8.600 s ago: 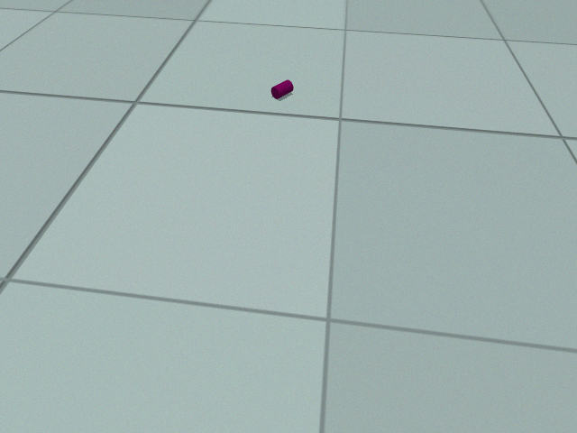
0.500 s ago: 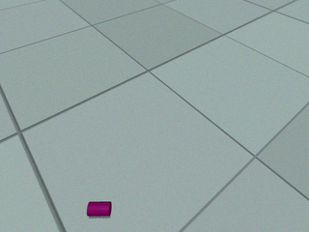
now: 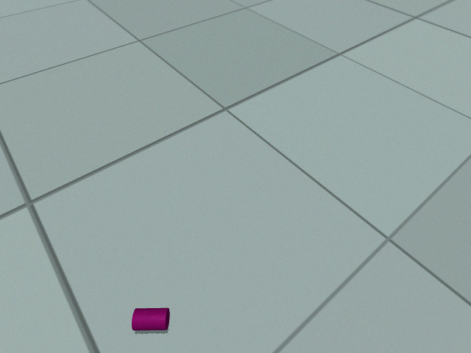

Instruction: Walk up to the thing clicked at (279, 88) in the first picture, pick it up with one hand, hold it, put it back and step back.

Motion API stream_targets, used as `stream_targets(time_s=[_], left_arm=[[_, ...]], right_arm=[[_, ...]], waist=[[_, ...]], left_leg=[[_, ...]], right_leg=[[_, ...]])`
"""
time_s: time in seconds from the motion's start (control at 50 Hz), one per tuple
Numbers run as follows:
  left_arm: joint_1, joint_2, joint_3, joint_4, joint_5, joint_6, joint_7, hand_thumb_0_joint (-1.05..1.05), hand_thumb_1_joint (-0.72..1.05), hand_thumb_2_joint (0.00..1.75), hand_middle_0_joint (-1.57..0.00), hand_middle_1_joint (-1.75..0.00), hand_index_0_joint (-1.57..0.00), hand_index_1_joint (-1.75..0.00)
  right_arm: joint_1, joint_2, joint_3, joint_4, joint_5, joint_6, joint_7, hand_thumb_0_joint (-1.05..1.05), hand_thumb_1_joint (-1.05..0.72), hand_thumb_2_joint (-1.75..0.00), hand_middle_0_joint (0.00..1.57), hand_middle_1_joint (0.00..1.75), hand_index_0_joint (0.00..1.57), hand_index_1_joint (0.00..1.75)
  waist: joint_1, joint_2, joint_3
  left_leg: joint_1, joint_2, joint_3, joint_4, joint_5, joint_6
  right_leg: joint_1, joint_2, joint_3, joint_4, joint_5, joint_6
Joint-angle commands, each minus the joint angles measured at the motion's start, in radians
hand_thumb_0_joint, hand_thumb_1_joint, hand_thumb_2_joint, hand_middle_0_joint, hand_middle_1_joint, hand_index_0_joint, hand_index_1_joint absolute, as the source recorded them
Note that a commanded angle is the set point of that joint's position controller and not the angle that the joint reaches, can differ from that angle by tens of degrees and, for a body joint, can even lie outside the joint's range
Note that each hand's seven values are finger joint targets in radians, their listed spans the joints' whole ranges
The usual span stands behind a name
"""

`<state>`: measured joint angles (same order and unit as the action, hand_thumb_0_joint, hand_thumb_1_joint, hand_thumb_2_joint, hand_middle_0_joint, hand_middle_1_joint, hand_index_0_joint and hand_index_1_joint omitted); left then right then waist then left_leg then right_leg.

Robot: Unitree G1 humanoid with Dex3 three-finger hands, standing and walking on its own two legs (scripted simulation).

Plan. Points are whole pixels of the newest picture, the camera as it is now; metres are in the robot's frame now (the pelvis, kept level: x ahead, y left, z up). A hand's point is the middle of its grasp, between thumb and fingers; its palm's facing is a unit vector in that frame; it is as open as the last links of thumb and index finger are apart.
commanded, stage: stand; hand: left
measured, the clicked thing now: (151, 319) +0.37 +0.32 -0.75
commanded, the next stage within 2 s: none
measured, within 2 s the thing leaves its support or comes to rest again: neither
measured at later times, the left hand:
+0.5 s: hand out of the picture +0.07 +0.25 -0.16, palm faces -0.03 -0.94 -0.34, open 7.4 cm
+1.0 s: hand out of the picture +0.06 +0.26 -0.16, palm faces -0.03 -0.94 -0.34, open 7.4 cm
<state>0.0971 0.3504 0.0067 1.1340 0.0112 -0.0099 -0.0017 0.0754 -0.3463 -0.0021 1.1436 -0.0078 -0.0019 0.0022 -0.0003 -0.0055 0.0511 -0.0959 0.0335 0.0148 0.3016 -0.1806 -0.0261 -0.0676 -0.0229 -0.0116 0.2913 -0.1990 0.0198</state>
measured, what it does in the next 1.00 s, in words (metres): stands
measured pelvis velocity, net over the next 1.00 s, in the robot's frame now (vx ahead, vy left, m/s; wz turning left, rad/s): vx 0.00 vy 0.00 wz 0.00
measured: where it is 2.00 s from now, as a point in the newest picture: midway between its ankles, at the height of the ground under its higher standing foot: outside the picture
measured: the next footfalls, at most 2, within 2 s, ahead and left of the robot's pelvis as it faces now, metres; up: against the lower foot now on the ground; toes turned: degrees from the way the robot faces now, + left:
none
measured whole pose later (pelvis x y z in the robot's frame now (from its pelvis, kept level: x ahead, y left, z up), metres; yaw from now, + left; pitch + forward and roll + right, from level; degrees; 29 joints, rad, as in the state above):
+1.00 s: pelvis +0.00 +0.00 +0.00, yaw +0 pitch -1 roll +0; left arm 0.12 0.35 0.00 1.12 0.01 -0.01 0.00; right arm 0.10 -0.35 0.00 1.13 -0.01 0.00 0.00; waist 0.00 -0.01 0.05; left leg -0.10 0.03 0.02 0.30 -0.18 -0.02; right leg -0.08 -0.03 -0.01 0.30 -0.20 0.02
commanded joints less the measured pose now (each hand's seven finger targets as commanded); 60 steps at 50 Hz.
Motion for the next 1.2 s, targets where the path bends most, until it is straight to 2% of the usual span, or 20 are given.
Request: stream_targets(time_s=[0.0,0.08,0.18,0.26,0.34,0.36,0.42,0.56,0.66,0.7,0.78,0.84,0.94,0.98,1.02,1.1,1.14,1.18], left_arm=[[-0.036,0.224,0.04,-0.061,-0.004,-0.024,0.015,0.0,0.9,0.9,-0.2,-0.3,-0.2,-0.3],[-0.03,0.222,0.039,-0.06,-0.001,-0.023,0.015,0.0,0.9,0.9,-0.2,-0.3,-0.2,-0.3],[-0.027,0.22,0.036,-0.059,-0.002,-0.022,0.015,0.0,0.9,0.9,-0.2,-0.3,-0.2,-0.3],[-0.027,0.219,0.036,-0.064,-0.003,-0.019,0.012,0.0,0.9,0.9,-0.2,-0.3,-0.2,-0.3],[-0.02,0.216,0.034,-0.063,-0.002,-0.019,0.012,0.0,0.9,0.9,-0.2,-0.3,-0.2,-0.3],[-0.021,0.225,0.037,-0.063,-0.002,-0.02,0.012,0.0,0.9,0.9,-0.2,-0.3,-0.2,-0.3],[-0.01,0.22,0.033,-0.062,-0.002,-0.023,0.013,0.0,0.9,0.9,-0.2,-0.3,-0.2,-0.3],[-0.017,0.222,0.033,-0.067,-0.003,-0.022,0.014,0.0,0.9,0.9,-0.2,-0.3,-0.2,-0.3],[-0.013,0.216,0.032,-0.064,-0.001,-0.02,0.014,0.0,0.9,0.9,-0.2,-0.3,-0.2,-0.3],[-0.008,0.219,0.033,-0.06,-0.003,-0.02,0.014,0.0,0.9,0.9,-0.2,-0.3,-0.2,-0.3],[-0.015,0.217,0.034,-0.066,-0.003,-0.02,0.014,0.0,0.9,0.9,-0.2,-0.3,-0.2,-0.3],[-0.006,0.217,0.034,-0.062,-0.003,-0.017,0.012,0.0,0.9,0.9,-0.2,-0.3,-0.2,-0.3],[-0.012,0.223,0.035,-0.066,0.0,-0.02,0.013,0.0,0.9,0.9,-0.2,-0.3,-0.2,-0.3],[-0.01,0.221,0.034,-0.067,-0.003,-0.021,0.012,0.0,0.9,0.9,-0.2,-0.3,-0.2,-0.3],[-0.007,0.221,0.034,-0.068,-0.001,-0.021,0.013,0.0,0.9,0.9,-0.2,-0.3,-0.2,-0.3],[0.0,0.219,0.034,-0.067,-0.003,-0.021,0.014,0.0,0.9,0.9,-0.2,-0.3,-0.2,-0.3],[-0.007,0.22,0.035,-0.07,-0.003,-0.023,0.015,0.0,0.9,0.9,-0.2,-0.3,-0.2,-0.3],[-0.006,0.225,0.037,-0.066,-0.004,-0.021,0.015,0.0,0.9,0.9,-0.2,-0.3,-0.2,-0.3]], right_arm=[[-0.044,-0.211,-0.04,-0.056,0.001,-0.025,-0.009,0.0,-0.9,-0.9,0.2,0.3,0.2,0.3],[-0.038,-0.217,-0.043,-0.056,0.0,-0.024,-0.009,0.0,-0.9,-0.9,0.2,0.3,0.2,0.3],[-0.036,-0.214,-0.043,-0.056,0.0,-0.022,-0.009,0.0,-0.9,-0.9,0.2,0.3,0.2,0.3],[-0.032,-0.217,-0.044,-0.054,-0.002,-0.025,-0.008,0.0,-0.9,-0.9,0.2,0.3,0.2,0.3],[-0.025,-0.22,-0.045,-0.054,-0.002,-0.026,-0.008,0.0,-0.9,-0.9,0.2,0.3,0.2,0.3],[-0.032,-0.215,-0.045,-0.057,-0.002,-0.027,-0.008,0.0,-0.9,-0.9,0.2,0.3,0.2,0.3],[-0.026,-0.214,-0.044,-0.056,0.001,-0.028,-0.008,0.0,-0.9,-0.9,0.2,0.3,0.2,0.3],[-0.016,-0.216,-0.042,-0.057,0.0,-0.024,-0.009,0.0,-0.9,-0.9,0.2,0.3,0.2,0.3],[-0.021,-0.216,-0.041,-0.061,0.0,-0.026,-0.01,0.0,-0.9,-0.9,0.2,0.3,0.2,0.3],[-0.017,-0.215,-0.041,-0.059,0.002,-0.023,-0.009,0.0,-0.9,-0.9,0.2,0.3,0.2,0.3],[-0.019,-0.221,-0.042,-0.064,-0.001,-0.026,-0.01,0.0,-0.9,-0.9,0.2,0.3,0.2,0.3],[-0.019,-0.219,-0.041,-0.061,-0.001,-0.025,-0.009,0.0,-0.9,-0.9,0.2,0.3,0.2,0.3],[-0.014,-0.216,-0.044,-0.065,0.0,-0.024,-0.008,0.0,-0.9,-0.9,0.2,0.3,0.2,0.3],[-0.012,-0.212,-0.041,-0.062,-0.001,-0.024,-0.007,0.0,-0.9,-0.9,0.2,0.3,0.2,0.3],[-0.015,-0.219,-0.042,-0.064,-0.001,-0.025,-0.008,0.0,-0.9,-0.9,0.2,0.3,0.2,0.3],[-0.007,-0.221,-0.043,-0.065,0.0,-0.024,-0.008,0.0,-0.9,-0.9,0.2,0.3,0.2,0.3],[-0.001,-0.219,-0.041,-0.067,-0.002,-0.026,-0.009,0.0,-0.9,-0.9,0.2,0.3,0.2,0.3],[0.001,-0.213,-0.039,-0.066,-0.001,-0.026,-0.011,0.0,-0.9,-0.9,0.2,0.3,0.2,0.3]], waist=[[-0.003,0.012,-0.096],[-0.004,0.006,-0.102],[-0.002,0.005,-0.072],[-0.003,0.018,-0.078],[-0.001,0.018,-0.082],[0.0,0.004,-0.094],[-0.001,0.005,-0.096],[-0.004,0.015,-0.105],[0.001,0.016,-0.079],[0.0,0.001,-0.067],[0.0,0.015,-0.082],[0.001,0.021,-0.051],[-0.004,-0.003,-0.075],[-0.003,0.014,-0.067],[-0.001,0.013,-0.089],[0.001,0.01,-0.093],[-0.003,0.01,-0.107],[-0.003,0.014,-0.102]], left_leg=[[0.039,0.108,-0.075,-0.021,0.235,0.034],[0.048,0.11,-0.076,-0.019,0.234,0.034],[0.017,0.102,-0.078,-0.032,0.164,0.032],[0.021,0.101,-0.078,-0.038,0.146,0.029],[0.01,0.103,-0.079,-0.037,0.159,0.034],[0.034,0.107,-0.079,-0.029,0.2,0.036],[0.044,0.108,-0.079,-0.02,0.232,0.037],[0.038,0.104,-0.07,-0.016,0.23,0.037],[0.027,0.105,-0.075,-0.024,0.222,0.035],[0.022,0.103,-0.077,-0.029,0.182,0.037],[0.03,0.106,-0.076,-0.026,0.208,0.035],[0.012,0.099,-0.077,-0.039,0.141,0.033],[0.033,0.103,-0.079,-0.028,0.174,0.033],[0.018,0.098,-0.075,-0.029,0.141,0.034],[0.034,0.105,-0.078,-0.023,0.193,0.037],[0.035,0.102,-0.074,-0.019,0.203,0.039],[0.041,0.105,-0.069,-0.007,0.257,0.04],[0.039,0.106,-0.071,-0.01,0.257,0.038]], right_leg=[[-0.004,-0.12,0.073,-0.034,0.234,-0.026],[-0.008,-0.118,0.068,-0.034,0.228,-0.026],[-0.026,-0.114,0.07,-0.046,0.157,-0.025],[-0.035,-0.113,0.073,-0.045,0.131,-0.03],[-0.022,-0.115,0.073,-0.039,0.15,-0.03],[-0.021,-0.116,0.072,-0.026,0.18,-0.034],[-0.023,-0.118,0.073,-0.026,0.221,-0.029],[-0.002,-0.122,0.077,-0.024,0.241,-0.032],[-0.013,-0.116,0.07,-0.025,0.216,-0.029],[-0.026,-0.116,0.075,-0.037,0.183,-0.027],[-0.013,-0.118,0.074,-0.028,0.202,-0.031],[-0.038,-0.113,0.075,-0.044,0.14,-0.027],[-0.035,-0.113,0.073,-0.036,0.161,-0.03],[-0.032,-0.116,0.081,-0.04,0.15,-0.03],[-0.017,-0.117,0.074,-0.027,0.198,-0.032],[-0.014,-0.117,0.074,-0.031,0.207,-0.03],[0.006,-0.126,0.078,-0.02,0.274,-0.032],[0.008,-0.124,0.073,-0.012,0.261,-0.033]])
